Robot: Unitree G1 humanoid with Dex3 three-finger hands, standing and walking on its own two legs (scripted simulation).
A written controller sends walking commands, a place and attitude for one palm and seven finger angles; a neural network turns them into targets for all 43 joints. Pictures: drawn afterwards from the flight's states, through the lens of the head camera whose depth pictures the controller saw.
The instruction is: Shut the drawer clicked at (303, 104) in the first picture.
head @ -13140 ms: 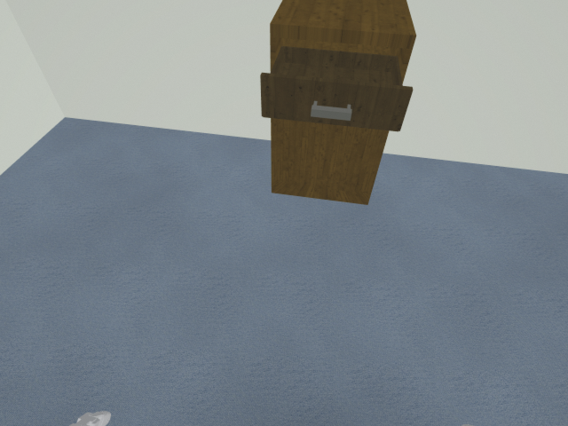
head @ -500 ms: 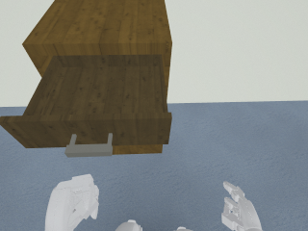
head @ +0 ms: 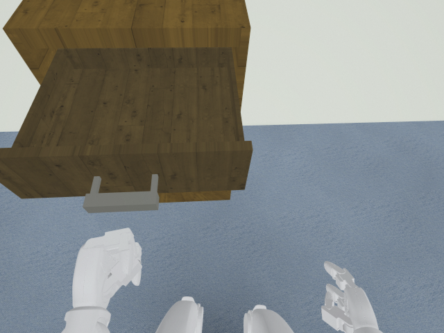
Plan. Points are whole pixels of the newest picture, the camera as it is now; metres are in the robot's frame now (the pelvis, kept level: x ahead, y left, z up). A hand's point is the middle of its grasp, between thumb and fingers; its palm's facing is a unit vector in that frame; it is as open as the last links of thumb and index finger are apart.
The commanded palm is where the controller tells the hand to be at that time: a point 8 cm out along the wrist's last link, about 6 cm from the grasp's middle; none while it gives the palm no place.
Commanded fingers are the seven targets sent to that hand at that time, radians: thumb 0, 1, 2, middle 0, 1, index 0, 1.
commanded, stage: bring the fist close to the handle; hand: left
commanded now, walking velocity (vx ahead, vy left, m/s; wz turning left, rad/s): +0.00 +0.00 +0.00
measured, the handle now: (124, 191) +0.35 +0.20 +0.03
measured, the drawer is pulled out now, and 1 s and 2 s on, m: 0.29 0.28 0.16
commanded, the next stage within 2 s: push the drawer shut in 0.50 s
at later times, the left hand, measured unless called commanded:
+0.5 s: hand (140, 258) +0.24 +0.15 +0.02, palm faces +0.07 -1.00 +0.03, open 3.2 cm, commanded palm +0.22 +0.19 +0.04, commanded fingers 0.00 0.90 0.90 -1.40 -1.60 -1.40 -1.60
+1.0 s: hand (144, 233) +0.28 +0.15 +0.03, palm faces +0.09 -1.00 -0.01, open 3.3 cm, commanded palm +0.26 +0.19 +0.04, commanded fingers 0.00 0.90 0.90 -1.40 -1.60 -1.40 -1.60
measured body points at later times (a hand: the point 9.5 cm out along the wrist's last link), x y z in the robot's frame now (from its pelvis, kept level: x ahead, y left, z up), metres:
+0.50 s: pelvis +0.00 +0.03 -0.01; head +0.09 +0.05 +0.43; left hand +0.23 +0.20 +0.02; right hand +0.19 -0.19 -0.09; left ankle +0.02 +0.09 -0.63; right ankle +0.00 -0.08 -0.63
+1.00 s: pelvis +0.00 +0.02 +0.00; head +0.09 +0.04 +0.44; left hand +0.27 +0.20 +0.04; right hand +0.18 -0.20 -0.10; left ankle +0.02 +0.09 -0.63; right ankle +0.00 -0.08 -0.63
